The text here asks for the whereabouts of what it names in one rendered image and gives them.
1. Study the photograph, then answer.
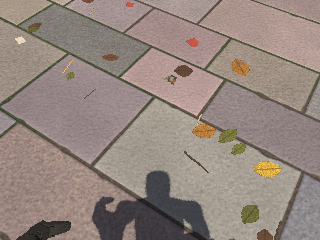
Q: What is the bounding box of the left robot hand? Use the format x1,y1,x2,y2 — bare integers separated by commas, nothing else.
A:
17,220,72,240

